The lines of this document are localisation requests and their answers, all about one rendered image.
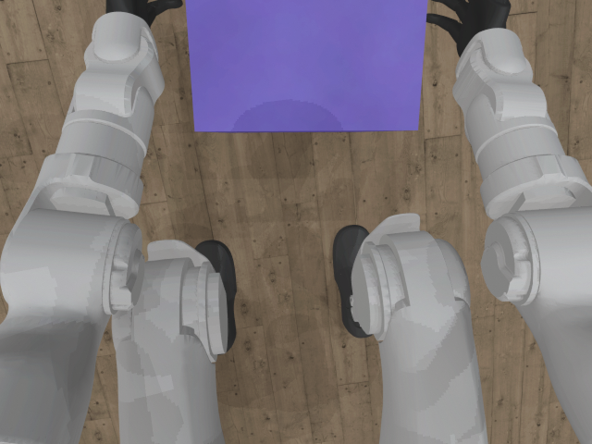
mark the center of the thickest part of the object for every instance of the right robot forearm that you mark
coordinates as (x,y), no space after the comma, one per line
(515,144)

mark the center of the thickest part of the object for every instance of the right robot hand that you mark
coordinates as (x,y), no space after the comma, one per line
(476,16)

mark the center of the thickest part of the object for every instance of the right robot upper arm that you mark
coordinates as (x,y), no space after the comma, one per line
(541,261)

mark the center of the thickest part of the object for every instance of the carton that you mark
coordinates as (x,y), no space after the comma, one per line
(306,65)

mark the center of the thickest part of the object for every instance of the robot left thigh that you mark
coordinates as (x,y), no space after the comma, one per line
(165,376)

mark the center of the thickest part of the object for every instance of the left robot forearm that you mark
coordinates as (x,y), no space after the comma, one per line
(97,164)

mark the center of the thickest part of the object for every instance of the left robot upper arm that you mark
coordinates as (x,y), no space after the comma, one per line
(66,274)

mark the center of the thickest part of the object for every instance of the left robot shin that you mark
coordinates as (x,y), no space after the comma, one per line
(157,250)

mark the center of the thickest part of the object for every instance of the left robot hand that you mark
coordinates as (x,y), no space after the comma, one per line
(141,8)

